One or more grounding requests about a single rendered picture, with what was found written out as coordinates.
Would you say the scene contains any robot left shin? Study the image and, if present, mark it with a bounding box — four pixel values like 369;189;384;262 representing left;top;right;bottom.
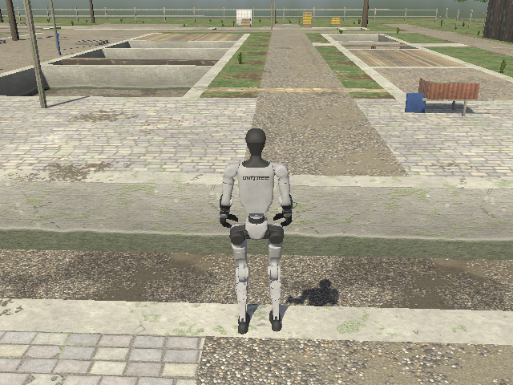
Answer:
236;267;248;322

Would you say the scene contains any robot left hand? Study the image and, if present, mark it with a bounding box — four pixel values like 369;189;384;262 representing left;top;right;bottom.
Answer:
220;214;238;228

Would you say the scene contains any robot left forearm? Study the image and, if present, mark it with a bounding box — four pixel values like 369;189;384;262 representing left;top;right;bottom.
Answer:
220;194;231;218

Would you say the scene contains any robot right upper arm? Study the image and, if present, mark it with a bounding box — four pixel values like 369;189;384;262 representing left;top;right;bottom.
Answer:
273;163;291;206

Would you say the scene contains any robot right forearm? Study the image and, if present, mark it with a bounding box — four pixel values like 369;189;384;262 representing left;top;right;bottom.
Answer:
281;194;293;217

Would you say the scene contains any robot left upper arm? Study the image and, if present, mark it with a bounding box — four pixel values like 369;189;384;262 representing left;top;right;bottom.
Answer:
221;163;239;206

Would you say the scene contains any left robot foot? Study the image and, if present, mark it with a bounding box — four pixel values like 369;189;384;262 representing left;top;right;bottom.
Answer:
238;313;250;334

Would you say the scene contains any robot right hand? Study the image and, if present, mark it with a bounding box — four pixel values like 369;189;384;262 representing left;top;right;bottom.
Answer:
273;212;292;227

